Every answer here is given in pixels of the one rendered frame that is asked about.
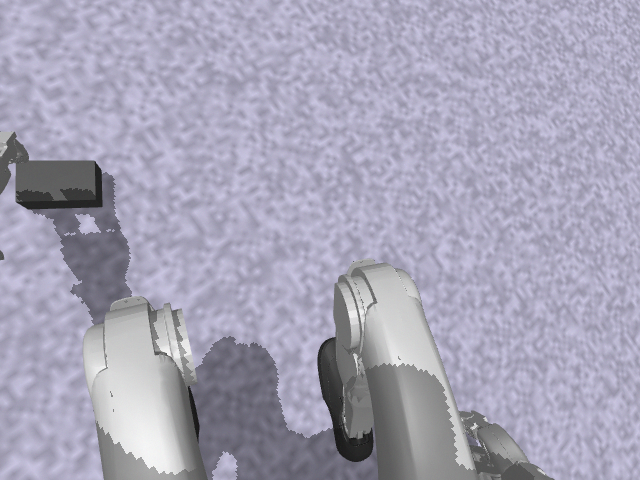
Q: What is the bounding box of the right robot arm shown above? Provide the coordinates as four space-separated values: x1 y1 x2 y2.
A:
501 462 555 480

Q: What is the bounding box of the small box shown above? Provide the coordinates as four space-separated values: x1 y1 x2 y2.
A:
15 161 103 209

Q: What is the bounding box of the right robot hand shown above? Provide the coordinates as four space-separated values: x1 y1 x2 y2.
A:
459 410 530 480

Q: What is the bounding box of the left robot hand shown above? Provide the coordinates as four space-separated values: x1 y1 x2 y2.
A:
0 132 29 260

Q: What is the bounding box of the right robot foot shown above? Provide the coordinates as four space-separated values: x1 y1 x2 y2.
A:
317 337 373 462

